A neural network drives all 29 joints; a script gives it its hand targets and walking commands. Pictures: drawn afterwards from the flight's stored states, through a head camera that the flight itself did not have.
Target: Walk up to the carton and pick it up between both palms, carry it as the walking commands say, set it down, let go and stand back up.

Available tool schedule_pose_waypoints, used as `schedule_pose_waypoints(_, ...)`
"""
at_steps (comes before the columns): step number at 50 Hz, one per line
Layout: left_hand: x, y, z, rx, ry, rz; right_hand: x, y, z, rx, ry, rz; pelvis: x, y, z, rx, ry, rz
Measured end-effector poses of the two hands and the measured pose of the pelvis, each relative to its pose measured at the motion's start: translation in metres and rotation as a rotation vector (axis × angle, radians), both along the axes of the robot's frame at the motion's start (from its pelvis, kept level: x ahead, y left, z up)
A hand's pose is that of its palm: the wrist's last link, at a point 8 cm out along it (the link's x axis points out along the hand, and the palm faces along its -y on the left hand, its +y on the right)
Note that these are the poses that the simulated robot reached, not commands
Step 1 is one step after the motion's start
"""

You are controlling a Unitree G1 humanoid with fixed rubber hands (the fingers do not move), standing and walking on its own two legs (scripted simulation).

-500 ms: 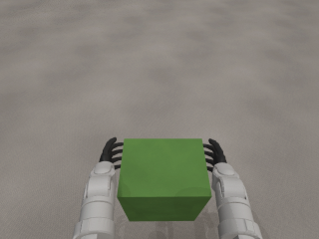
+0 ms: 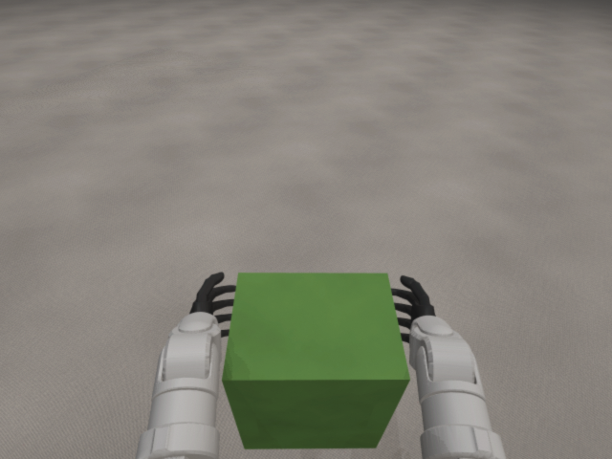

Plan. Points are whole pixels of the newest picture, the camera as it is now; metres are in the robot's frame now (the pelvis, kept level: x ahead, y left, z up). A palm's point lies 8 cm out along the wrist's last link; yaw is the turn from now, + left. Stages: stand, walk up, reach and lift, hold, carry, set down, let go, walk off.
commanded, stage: reach and lift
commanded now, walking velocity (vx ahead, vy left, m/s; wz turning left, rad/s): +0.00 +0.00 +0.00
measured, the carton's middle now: (311, 366) +0.28 +0.01 -0.03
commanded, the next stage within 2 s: hold in 0.88 s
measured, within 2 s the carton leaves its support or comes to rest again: neither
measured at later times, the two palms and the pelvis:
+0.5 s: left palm (208, 322) +0.30 +0.15 +0.05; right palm (427, 331) +0.29 -0.15 +0.05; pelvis +0.00 +0.00 +0.00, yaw +0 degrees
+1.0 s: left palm (206, 328) +0.29 +0.15 +0.05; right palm (427, 334) +0.29 -0.14 +0.05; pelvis +0.00 +0.00 +0.00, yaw +1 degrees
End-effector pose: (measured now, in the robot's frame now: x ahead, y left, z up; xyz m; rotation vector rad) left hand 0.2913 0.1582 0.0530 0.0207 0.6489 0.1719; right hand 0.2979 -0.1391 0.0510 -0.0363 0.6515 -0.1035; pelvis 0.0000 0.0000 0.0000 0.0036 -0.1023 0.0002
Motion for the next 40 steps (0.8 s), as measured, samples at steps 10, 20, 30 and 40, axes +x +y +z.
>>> schedule_pose_waypoints(10,-0.0012,-0.0024,0.0011,-0.003,0.009,-0.009,-0.0038,-0.0025,0.0023,-0.001,0.008,-0.012,-0.0026,0.0009,-0.0004,0.0,-0.024,0.005)
schedule_pose_waypoints(20,0.0023,-0.0055,0.0001,0.004,0.012,-0.033,-0.006,-0.0055,0.0012,-0.005,0.012,-0.028,-0.0019,0.0038,0.0,0.0,-0.023,0.006)
schedule_pose_waypoints(30,0.0042,-0.0059,-0.0004,0.012,0.015,-0.043,-0.0052,-0.0059,0.0009,-0.015,0.015,-0.025,0.0017,0.0045,0.0009,-0.001,-0.017,0.006)
schedule_pose_waypoints(40,0.002,-0.0053,-0.0013,0.019,0.02,-0.043,-0.006,-0.0052,0.0003,-0.026,0.018,-0.014,0.004,0.0033,0.0015,-0.002,-0.016,0.008)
